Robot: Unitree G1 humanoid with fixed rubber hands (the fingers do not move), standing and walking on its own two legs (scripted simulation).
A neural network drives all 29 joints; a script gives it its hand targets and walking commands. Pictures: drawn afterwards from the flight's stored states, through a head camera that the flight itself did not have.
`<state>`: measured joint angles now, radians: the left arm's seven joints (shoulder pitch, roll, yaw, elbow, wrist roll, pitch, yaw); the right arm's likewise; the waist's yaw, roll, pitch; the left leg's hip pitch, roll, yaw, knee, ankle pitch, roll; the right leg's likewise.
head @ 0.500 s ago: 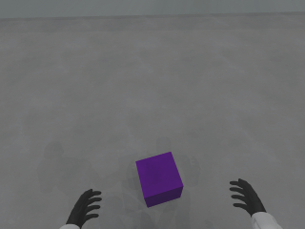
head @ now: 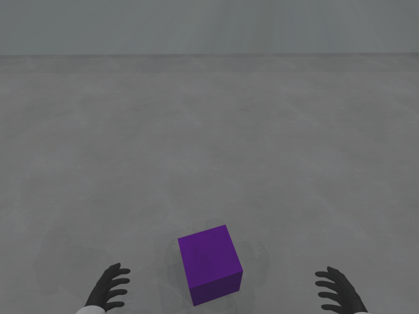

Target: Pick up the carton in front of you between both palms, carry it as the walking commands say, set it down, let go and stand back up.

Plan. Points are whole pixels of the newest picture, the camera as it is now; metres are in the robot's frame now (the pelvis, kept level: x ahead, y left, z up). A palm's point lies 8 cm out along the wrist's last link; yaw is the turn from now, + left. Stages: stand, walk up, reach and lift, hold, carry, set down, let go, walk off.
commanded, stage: let go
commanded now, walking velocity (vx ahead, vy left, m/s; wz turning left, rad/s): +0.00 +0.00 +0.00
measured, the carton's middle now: (209, 265) +0.45 +0.05 -0.65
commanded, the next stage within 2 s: stand in 0.02 s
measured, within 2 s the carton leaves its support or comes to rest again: neither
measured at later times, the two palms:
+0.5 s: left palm (75, 311) +0.17 +0.30 -0.10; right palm out of the picture +0.14 -0.27 -0.07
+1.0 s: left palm out of the picture +0.13 +0.32 -0.10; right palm out of the picture +0.11 -0.28 -0.08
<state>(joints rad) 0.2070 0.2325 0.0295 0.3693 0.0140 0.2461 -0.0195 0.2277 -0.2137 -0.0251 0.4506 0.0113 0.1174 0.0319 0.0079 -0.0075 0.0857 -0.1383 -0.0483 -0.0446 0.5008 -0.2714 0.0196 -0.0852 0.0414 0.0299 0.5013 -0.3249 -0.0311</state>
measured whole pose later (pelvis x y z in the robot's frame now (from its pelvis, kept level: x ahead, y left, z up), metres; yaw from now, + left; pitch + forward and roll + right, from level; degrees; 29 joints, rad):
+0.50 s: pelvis +0.03 +0.02 +0.00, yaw -1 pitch +0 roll +0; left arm 0.17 0.34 0.03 0.76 0.03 0.00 0.02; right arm 0.19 -0.32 -0.04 0.76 -0.03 0.00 -0.02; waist -0.01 -0.05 0.01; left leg -0.20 -0.05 -0.02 0.50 -0.30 0.05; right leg -0.13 0.03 0.06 0.46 -0.33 0.00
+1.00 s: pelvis +0.01 +0.03 +0.01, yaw -2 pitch -2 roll +0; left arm 0.16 0.37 0.01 0.90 0.02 -0.01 0.02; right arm 0.14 -0.35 -0.02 0.92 -0.02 -0.01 -0.02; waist 0.00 -0.04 0.01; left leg -0.14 -0.06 -0.01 0.40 -0.24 0.05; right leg -0.08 0.02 0.06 0.38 -0.27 0.01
